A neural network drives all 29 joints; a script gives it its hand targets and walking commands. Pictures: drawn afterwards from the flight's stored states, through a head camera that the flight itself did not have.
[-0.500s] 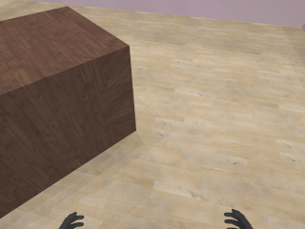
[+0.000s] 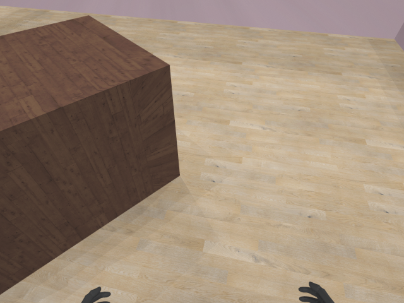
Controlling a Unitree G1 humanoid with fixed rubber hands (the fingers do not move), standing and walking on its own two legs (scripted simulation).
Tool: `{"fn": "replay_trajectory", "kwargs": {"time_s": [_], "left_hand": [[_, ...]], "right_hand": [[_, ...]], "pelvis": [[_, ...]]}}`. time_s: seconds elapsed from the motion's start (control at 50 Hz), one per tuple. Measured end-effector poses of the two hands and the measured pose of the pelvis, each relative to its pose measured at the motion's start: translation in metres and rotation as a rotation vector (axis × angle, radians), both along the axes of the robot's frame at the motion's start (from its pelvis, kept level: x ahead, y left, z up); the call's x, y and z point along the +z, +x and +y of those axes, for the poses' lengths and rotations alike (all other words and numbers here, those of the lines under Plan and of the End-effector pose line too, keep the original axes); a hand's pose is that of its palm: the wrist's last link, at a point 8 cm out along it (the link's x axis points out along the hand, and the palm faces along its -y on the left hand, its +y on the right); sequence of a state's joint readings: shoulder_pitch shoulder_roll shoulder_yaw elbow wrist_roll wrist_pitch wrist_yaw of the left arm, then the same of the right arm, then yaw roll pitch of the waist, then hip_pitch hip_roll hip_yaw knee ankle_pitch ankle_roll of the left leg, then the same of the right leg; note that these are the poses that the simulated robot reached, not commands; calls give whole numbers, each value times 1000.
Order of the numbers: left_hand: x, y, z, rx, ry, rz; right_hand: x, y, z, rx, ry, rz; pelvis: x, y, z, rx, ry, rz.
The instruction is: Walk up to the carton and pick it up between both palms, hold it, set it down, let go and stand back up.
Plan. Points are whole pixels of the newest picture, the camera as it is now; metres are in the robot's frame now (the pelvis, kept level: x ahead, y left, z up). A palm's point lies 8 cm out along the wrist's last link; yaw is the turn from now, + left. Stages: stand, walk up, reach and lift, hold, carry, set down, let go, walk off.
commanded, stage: stand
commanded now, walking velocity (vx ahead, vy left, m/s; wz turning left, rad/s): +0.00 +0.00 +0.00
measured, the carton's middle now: out of the picture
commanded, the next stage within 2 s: walk up in 0.94 s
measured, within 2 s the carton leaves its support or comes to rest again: neither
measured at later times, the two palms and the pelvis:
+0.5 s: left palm out of the picture +0.10 +0.25 -0.09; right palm out of the picture +0.09 -0.25 -0.10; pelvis -0.01 +0.00 +0.00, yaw -1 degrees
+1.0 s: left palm out of the picture +0.10 +0.25 -0.10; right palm out of the picture +0.08 -0.25 -0.10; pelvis -0.01 +0.00 +0.00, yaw -1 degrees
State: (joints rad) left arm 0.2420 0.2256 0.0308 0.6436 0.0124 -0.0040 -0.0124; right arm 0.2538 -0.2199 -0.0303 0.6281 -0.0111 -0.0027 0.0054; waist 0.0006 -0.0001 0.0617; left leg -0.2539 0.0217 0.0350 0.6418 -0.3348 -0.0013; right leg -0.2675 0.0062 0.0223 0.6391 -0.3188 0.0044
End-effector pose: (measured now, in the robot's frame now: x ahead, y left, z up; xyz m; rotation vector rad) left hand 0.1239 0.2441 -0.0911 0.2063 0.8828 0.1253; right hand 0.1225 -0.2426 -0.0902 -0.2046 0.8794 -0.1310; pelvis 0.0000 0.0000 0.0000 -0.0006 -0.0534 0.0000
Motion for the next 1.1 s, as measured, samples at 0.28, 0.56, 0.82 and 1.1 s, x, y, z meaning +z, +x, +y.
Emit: {"fn": "replay_trajectory", "kwargs": {"time_s": [0.28,0.56,0.82,1.1], "left_hand": [[-1,-14,1,-3,2,25],[-4,-23,1,-6,3,51],[-5,-24,2,-10,6,65],[-7,-22,4,-15,5,76]], "right_hand": [[-4,-21,-2,-18,3,37],[-7,-35,-3,-31,1,66],[-8,-40,-3,-39,1,81],[-8,-43,-4,-43,-9,97]], "pelvis": [[2,-6,1,-7,2,0],[3,-9,1,-14,2,2],[3,-8,3,-21,3,4],[3,-5,4,-28,3,8]]}}
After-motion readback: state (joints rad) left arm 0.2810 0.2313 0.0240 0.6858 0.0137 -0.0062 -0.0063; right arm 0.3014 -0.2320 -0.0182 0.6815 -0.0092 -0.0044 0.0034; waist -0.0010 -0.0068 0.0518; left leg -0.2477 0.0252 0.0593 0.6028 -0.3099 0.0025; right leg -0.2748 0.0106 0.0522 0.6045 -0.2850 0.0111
